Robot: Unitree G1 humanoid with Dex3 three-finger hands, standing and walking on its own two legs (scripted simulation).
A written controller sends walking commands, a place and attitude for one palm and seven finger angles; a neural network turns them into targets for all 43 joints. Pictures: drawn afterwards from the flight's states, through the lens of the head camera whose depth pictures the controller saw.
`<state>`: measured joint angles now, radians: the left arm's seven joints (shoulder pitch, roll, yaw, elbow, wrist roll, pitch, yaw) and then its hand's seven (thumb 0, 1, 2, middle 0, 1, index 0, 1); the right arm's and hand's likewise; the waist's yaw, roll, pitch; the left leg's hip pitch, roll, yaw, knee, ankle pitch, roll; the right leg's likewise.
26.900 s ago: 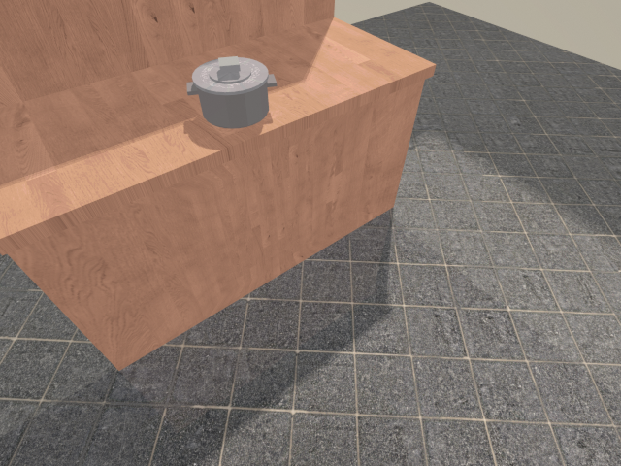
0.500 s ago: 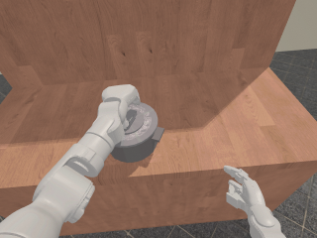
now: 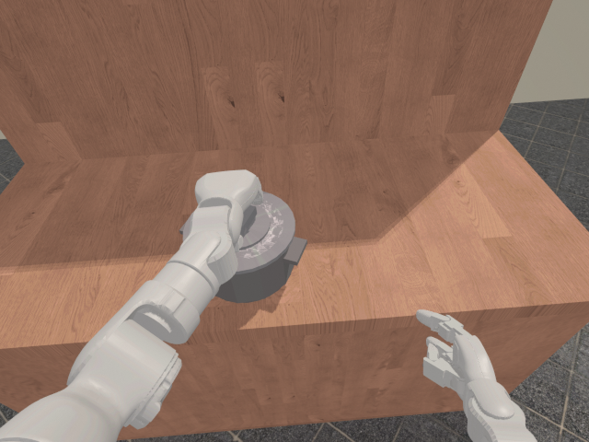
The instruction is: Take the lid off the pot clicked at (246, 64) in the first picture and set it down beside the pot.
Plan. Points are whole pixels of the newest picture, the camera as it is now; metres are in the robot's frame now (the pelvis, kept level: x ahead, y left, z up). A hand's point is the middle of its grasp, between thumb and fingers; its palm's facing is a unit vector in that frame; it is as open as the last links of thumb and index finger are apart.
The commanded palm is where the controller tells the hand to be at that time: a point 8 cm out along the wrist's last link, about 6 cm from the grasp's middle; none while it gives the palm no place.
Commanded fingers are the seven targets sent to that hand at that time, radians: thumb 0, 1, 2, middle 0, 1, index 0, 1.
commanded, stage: lower the open fingers around the knob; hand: left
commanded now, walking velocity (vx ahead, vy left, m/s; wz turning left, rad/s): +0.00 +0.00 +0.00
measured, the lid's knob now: (237, 216) +0.46 +0.11 +0.06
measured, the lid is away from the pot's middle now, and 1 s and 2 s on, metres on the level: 0.00 0.00 0.00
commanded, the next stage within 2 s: close the fingers and squeeze the knob in 1.06 s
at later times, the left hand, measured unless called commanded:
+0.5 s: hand (233, 226) +0.42 +0.10 +0.08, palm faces -0.25 -0.07 -0.96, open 10.5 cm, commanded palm +0.40 +0.10 +0.12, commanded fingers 0.00 -0.32 1.47 -0.84 -0.08 -0.84 -0.08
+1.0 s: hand (234, 226) +0.43 +0.10 +0.07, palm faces -0.25 -0.08 -0.97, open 10.3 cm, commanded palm +0.39 +0.10 +0.12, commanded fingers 0.00 -0.32 1.47 -0.84 -0.08 -0.84 -0.08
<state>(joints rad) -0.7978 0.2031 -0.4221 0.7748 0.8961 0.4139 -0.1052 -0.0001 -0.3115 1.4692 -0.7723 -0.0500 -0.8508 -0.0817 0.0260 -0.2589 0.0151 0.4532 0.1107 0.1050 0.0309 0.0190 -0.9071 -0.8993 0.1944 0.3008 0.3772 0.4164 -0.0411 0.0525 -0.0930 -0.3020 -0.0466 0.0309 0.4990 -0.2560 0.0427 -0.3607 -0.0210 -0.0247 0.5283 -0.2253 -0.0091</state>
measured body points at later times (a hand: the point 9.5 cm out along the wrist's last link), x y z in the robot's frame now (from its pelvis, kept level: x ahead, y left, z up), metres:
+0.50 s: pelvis +0.00 +0.00 +0.00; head +0.00 -0.02 +0.45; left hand +0.43 +0.11 +0.13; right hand +0.24 -0.23 -0.04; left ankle +0.00 +0.09 -0.74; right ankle +0.03 -0.11 -0.74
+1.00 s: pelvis +0.02 +0.00 +0.00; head +0.03 -0.04 +0.45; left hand +0.43 +0.11 +0.13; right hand +0.15 -0.23 -0.14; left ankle +0.00 +0.09 -0.74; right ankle +0.03 -0.11 -0.74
